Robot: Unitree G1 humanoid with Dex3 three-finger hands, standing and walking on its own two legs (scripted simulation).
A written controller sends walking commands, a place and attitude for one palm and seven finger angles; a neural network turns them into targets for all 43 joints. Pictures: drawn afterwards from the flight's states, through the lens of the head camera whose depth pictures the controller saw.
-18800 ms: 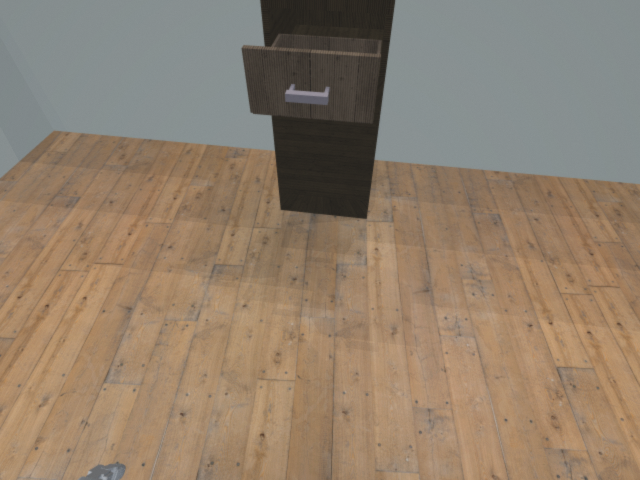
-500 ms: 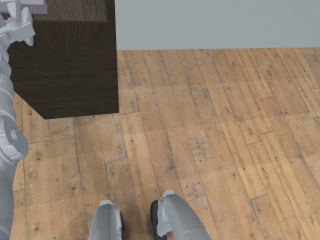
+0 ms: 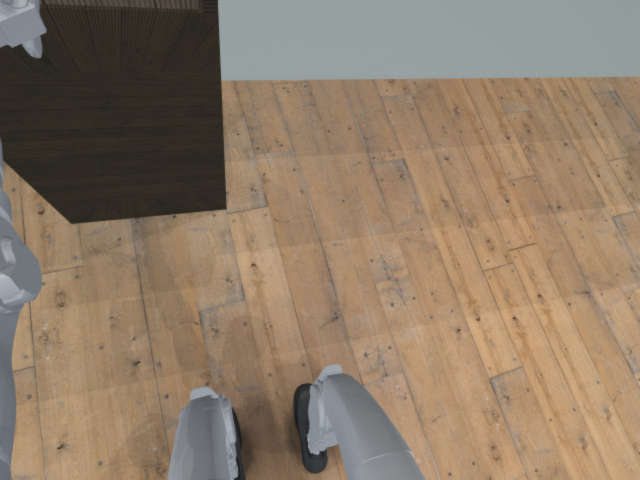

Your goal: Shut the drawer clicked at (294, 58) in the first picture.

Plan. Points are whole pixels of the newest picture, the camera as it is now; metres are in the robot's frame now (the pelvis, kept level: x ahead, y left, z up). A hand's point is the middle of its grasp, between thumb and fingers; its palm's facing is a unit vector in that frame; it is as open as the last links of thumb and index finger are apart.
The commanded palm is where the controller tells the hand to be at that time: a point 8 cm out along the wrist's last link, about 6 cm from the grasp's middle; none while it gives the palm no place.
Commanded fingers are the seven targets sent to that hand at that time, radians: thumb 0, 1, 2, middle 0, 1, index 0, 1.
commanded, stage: pull the fist back off the drawer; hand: left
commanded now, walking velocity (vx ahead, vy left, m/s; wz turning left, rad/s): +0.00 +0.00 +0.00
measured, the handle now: out of the picture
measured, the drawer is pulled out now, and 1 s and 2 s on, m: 0.00 0.00 0.00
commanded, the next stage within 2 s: draw the hand back to the body in 0.32 s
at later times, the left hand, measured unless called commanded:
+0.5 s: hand (30, 22) +0.58 +0.20 +0.10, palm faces +0.05 -1.00 -0.02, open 3.2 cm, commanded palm +0.52 +0.23 +0.11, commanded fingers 0.00 0.90 0.90 -1.40 -1.60 -1.40 -1.60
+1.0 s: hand out of the picture +0.40 +0.20 +0.18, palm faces +0.10 -0.98 -0.15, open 3.3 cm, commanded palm +0.36 +0.26 +0.19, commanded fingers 0.00 0.90 0.90 -1.40 -1.60 -1.40 -1.60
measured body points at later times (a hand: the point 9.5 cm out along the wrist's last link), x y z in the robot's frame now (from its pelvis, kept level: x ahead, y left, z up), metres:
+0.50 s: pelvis +0.05 +0.00 +0.03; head +0.21 +0.02 +0.46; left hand +0.57 +0.25 +0.10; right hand +0.05 -0.26 -0.07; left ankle +0.04 +0.08 -0.63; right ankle +0.05 -0.12 -0.63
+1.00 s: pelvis +0.07 -0.01 +0.08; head +0.10 -0.02 +0.53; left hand +0.39 +0.26 +0.19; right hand +0.23 -0.25 -0.01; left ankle +0.04 +0.08 -0.63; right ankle +0.05 -0.12 -0.63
